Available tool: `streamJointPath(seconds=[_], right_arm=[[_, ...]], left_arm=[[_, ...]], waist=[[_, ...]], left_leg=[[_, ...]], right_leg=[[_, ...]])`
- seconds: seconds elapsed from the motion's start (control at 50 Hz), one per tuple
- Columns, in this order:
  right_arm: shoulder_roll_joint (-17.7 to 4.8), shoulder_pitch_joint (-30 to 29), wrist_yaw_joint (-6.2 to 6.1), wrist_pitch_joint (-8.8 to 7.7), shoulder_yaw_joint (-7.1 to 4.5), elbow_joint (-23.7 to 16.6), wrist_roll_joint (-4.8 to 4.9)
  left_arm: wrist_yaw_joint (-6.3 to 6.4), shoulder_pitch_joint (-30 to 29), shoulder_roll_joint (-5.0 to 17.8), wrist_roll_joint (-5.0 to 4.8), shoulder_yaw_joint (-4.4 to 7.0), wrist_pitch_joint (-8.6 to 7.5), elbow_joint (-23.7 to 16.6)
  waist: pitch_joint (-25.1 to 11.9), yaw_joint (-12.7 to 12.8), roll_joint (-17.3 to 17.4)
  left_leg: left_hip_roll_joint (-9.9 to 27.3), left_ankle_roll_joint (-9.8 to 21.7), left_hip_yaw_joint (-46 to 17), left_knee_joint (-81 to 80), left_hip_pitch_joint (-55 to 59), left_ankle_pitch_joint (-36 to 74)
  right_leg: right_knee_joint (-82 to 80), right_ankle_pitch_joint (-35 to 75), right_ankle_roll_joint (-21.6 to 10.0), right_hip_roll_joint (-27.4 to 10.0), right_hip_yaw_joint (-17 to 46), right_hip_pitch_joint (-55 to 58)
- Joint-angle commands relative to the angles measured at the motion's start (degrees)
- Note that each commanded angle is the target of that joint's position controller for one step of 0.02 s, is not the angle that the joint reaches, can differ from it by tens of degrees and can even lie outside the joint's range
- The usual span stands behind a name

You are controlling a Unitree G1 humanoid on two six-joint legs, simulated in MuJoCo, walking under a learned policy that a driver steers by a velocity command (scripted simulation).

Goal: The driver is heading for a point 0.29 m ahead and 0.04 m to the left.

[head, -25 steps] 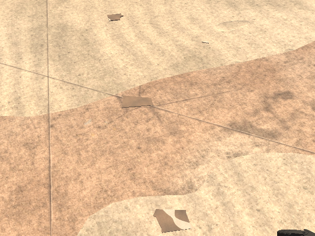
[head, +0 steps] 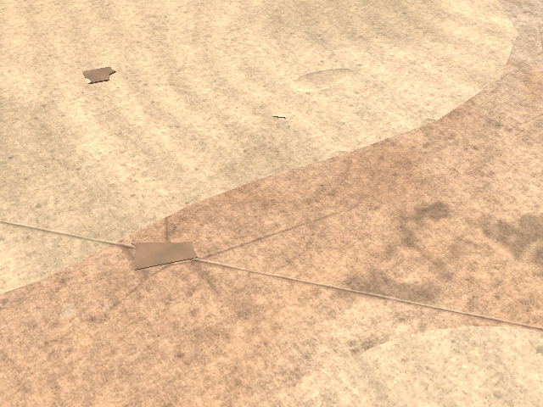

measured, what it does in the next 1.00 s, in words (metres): walks ahead: right foot, then left foot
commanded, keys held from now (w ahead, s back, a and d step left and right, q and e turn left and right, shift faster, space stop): no key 1.00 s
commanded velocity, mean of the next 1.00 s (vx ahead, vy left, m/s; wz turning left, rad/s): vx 0.06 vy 0.00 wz -0.01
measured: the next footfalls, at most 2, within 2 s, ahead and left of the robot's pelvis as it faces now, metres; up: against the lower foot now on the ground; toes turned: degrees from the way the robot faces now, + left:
right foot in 0.08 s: +0.23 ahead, -0.13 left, +0.00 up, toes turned +0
left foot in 0.38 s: +0.16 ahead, +0.12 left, +0.00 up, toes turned +1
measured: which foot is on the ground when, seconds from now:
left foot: down 0.00-0.10, up 0.12-0.36, down 0.38-1.00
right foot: up 0.00-0.06, down 0.08-1.00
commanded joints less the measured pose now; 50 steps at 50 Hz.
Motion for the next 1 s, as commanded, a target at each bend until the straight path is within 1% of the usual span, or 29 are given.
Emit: streamJointPath(seconds=[0.02,0.04,0.06,0.08,0.1,0.12,0.14,0.16,0.18,0.2,0.22,0.24,0.26,0.28,0.32,0.34,0.36,0.38,0.4,0.42,0.44,0.46,0.48,0.5,0.54,0.6,0.68,0.82,1.0], right_arm=[[-9.8,0.1,-0.64,0.48,-1.98,-1.9,0.35],[-10.1,-0.8,-0.77,0.78,-2.09,-1.8,0.43],[-10.2,-2.3,-0.90,1.04,-2.12,-2.0,0.59],[-9.3,-1.6,-0.88,1.02,-1.83,-2.1,0.24],[-6.8,0.7,-0.76,0.42,-0.83,-3.2,-1.35],[-1.4,9.5,-0.19,0.16,1.09,-1.3,-1.25],[-5.7,9.0,0.17,0.63,0.23,-0.1,-0.22],[-8.3,4.7,0.13,1.42,-0.63,-1.2,0.63],[-7.9,0.9,-0.45,2.44,-0.75,-1.8,0.60],[-7.3,-1.0,-1.04,3.66,-0.93,-2.1,0.11],[-6.6,-0.6,-1.56,4.77,-0.91,-2.1,-0.08],[-5.4,0.3,-2.02,5.47,-0.66,-1.5,-0.22],[-4.5,1.4,-2.31,5.77,-0.49,-0.8,-0.50],[-4.2,1.8,-2.42,5.86,-0.46,-0.2,-0.71],[-3.8,2.2,-2.25,5.91,-0.52,0.6,-1.06],[-3.8,1.7,-2.09,5.92,-0.59,0.8,-1.55],[-4.3,0.5,-2.01,5.92,-0.64,0.3,-2.35],[-5.8,-1.2,-2.17,5.84,-0.75,-0.9,-2.69],[-9.4,-3.3,-2.52,5.78,-1.60,-1.1,-1.81],[-7.9,-4.7,-2.46,5.28,-1.41,-0.8,-1.47],[-5.9,-5.8,-2.44,4.58,-0.89,-0.6,-1.66],[-5.2,-6.7,-2.36,3.94,-0.72,-0.3,-1.72],[-4.8,-6.8,-2.22,3.32,-0.59,-0.2,-1.52],[-4.6,-6.1,-2.16,2.84,-0.52,0.2,-1.30],[-5.1,-4.5,-2.12,2.45,-0.62,1.2,-0.88],[-5.0,-3.5,-2.22,2.50,-0.58,2.1,-0.75],[-4.7,-3.2,-2.24,2.86,-0.48,3.1,-0.59],[-3.9,-3.3,-2.18,3.31,-0.36,4.7,-0.54],[-3.1,-2.9,-2.28,3.50,-0.18,6.6,-0.66]], left_arm=[[-0.83,-2.4,3.6,0.12,0.85,-1.08,-4.3],[-1.00,-1.1,4.7,0.40,1.22,-1.22,-4.1],[-0.99,2.5,5.5,0.80,1.66,-1.37,-2.9],[-0.66,6.6,7.6,1.32,2.40,-1.57,-1.5],[-0.19,11.2,11.7,2.34,3.10,-1.51,-1.1],[0.05,12.3,9.8,2.67,2.19,-0.59,-0.8],[-0.27,13.7,5.6,1.34,1.20,0.30,-0.3],[-0.48,10.4,5.2,0.39,0.96,0.81,-0.3],[-0.42,6.3,4.9,0.35,0.74,1.11,-0.7],[-0.41,2.4,4.7,0.58,0.51,1.31,-0.9],[-0.27,-0.4,5.4,1.11,0.78,1.62,-1.0],[-0.17,-2.1,6.0,1.66,1.10,1.97,-0.9],[-0.01,-2.6,5.9,1.90,1.15,2.18,-0.6],[0.19,-2.5,5.6,1.87,1.09,2.32,-0.2],[0.52,-3.2,5.0,1.10,0.93,2.60,0.6],[0.61,-2.8,4.6,0.75,0.78,2.76,1.3],[0.64,-1.3,3.3,0.73,0.34,2.84,2.4],[0.65,0.1,2.7,0.97,0.10,2.92,3.3],[0.73,1.9,3.4,0.92,0.51,3.03,3.5],[1.09,1.1,3.4,1.07,0.51,3.08,3.9],[1.37,1.1,3.4,0.92,0.63,3.07,4.2],[1.64,1.9,3.0,0.86,0.67,3.14,4.9],[1.78,2.6,3.5,0.91,0.82,3.24,5.6],[1.78,3.1,3.5,0.95,0.89,3.26,6.2],[1.65,3.2,3.0,0.79,0.87,3.13,7.3],[1.57,3.2,3.0,0.46,0.96,3.10,8.9],[1.84,3.6,3.2,0.17,1.09,3.53,11.1],[2.49,3.5,3.7,-0.06,1.21,4.40,14.5],[2.84,2.4,3.6,-0.11,1.16,5.03,17.8]], waist=[[-2.7,1.6,7.8],[-3.4,2.9,8.0],[-4.8,5.2,7.6],[-7.5,6.6,5.6],[-14.8,6.6,-0.8],[-23.0,4.8,-11.8],[-25.5,6.4,-8.9],[-19.5,6.4,-5.5],[-14.4,5.6,-2.1],[-10.2,4.2,-1.2],[-8.3,2.5,-3.2],[-7.3,1.7,-5.0],[-7.6,1.4,-5.8],[-8.5,1.4,-5.8],[-8.8,0.8,-5.0],[-8.0,0.7,-4.7],[-6.3,1.0,-3.8],[-3.0,2.0,-1.8],[0.2,4.7,4.1],[1.5,4.6,7.3],[1.7,5.1,8.8],[1.4,5.6,9.7],[1.1,5.5,9.4],[0.5,5.3,8.2],[-0.6,4.7,6.1],[-2.1,4.1,4.4],[-2.8,4.0,2.9],[-2.3,4.2,2.6],[-0.9,4.5,3.1]], left_leg=[[14.0,6.3,-5.5,2.9,-0.1,34.6],[14.5,5.6,-6.3,5.4,0.9,34.4],[13.6,4.4,-6.0,9.4,1.0,35.4],[10.6,2.6,-4.9,15.8,-0.3,34.5],[7.0,-0.1,-3.0,27.5,-9.3,20.3],[2.1,-3.7,-3.0,43.8,-22.1,-17.0],[3.1,-4.6,-7.3,48.8,-24.0,-28.1],[4.9,-5.2,-7.4,50.8,-27.0,-26.6],[6.4,-5.7,-6.4,49.4,-28.0,-23.7],[7.8,-6.2,-6.1,45.6,-26.3,-21.4],[8.5,-6.6,-5.6,40.4,-21.7,-18.8],[7.4,-6.9,-3.8,36.3,-17.2,-16.7],[6.8,-6.9,-2.9,33.1,-13.8,-14.0],[6.6,-6.6,-2.5,29.9,-11.1,-10.0],[6.0,-5.3,-1.2,22.2,-5.8,-0.3],[5.4,-4.4,-0.5,18.9,-3.6,2.7],[6.1,-3.3,-1.4,16.2,-2.8,3.6],[8.9,-1.7,-4.7,11.9,-4.8,1.6],[10.0,0.0,-6.0,10.0,-12.7,-9.0],[9.2,0.2,-6.3,7.2,-19.6,-16.9],[9.1,-0.7,-6.4,5.6,-21.9,-17.3],[8.9,-1.5,-6.2,5.2,-22.1,-15.1],[8.7,-2.1,-5.9,5.6,-21.1,-12.3],[8.5,-2.4,-5.6,6.4,-19.4,-9.6],[8.1,-2.3,-5.1,8.1,-16.6,-4.6],[7.7,-2.0,-4.4,9.6,-14.1,1.5],[7.1,-1.9,-3.6,10.4,-12.3,6.2],[6.5,-1.9,-2.8,10.1,-11.1,9.5],[6.0,-2.1,-2.2,8.6,-10.9,7.4]], right_leg=[[-4.6,1.0,-1.3,3.2,-1.5,7.8],[-6.2,-0.2,-2.2,3.4,-1.2,9.7],[-9.3,1.8,-3.3,4.2,-1.8,14.5],[-11.8,11.4,-4.8,3.5,-1.7,22.1],[-5.4,37.0,-8.9,-5.6,6.1,37.5],[-3.9,48.7,-19.7,-18.6,19.6,51.4],[-5.6,40.9,-20.6,-18.2,22.6,49.9],[-8.1,29.0,-18.4,-15.5,19.8,44.2],[-10.8,19.2,-16.3,-13.4,17.6,37.3],[-13.6,11.2,-14.7,-11.9,15.3,29.6],[-16.1,4.3,-13.3,-10.0,13.0,22.7],[-17.8,0.5,-12.7,-8.1,10.6,17.8],[-18.5,-1.7,-12.6,-7.0,8.7,15.7],[-18.9,-4.8,-12.5,-6.6,7.8,15.0],[-18.9,-15.6,-11.1,-5.6,6.2,12.9],[-19.0,-23.5,-9.4,-4.4,5.5,11.3],[-19.1,-31.0,-6.7,-3.0,5.1,9.7],[-17.8,-35.2,-3.9,-1.3,4.4,8.9],[-16.1,-32.8,-1.8,2.0,1.3,12.1],[-13.1,-27.0,-0.8,3.3,-0.4,18.2],[-11.0,-22.8,-0.9,3.3,-0.6,21.7],[-9.9,-19.7,-1.4,3.1,-0.8,23.6],[-9.3,-17.5,-1.9,3.1,-0.8,23.8],[-9.1,-15.6,-2.2,2.9,-0.7,23.8],[-8.7,-11.6,-2.4,2.8,-0.7,24.0],[-7.8,-5.8,-2.2,2.6,-0.9,25.1],[-7.1,-2.1,-2.1,2.5,-1.0,26.3],[-6.9,-0.4,-1.9,2.2,-1.0,27.5],[-7.9,-2.6,-1.6,2.3,-1.1,27.8]])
